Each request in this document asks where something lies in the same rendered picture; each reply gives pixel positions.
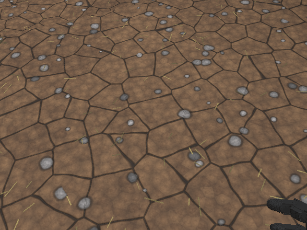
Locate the robot right hand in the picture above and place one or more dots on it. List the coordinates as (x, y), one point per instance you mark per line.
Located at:
(294, 208)

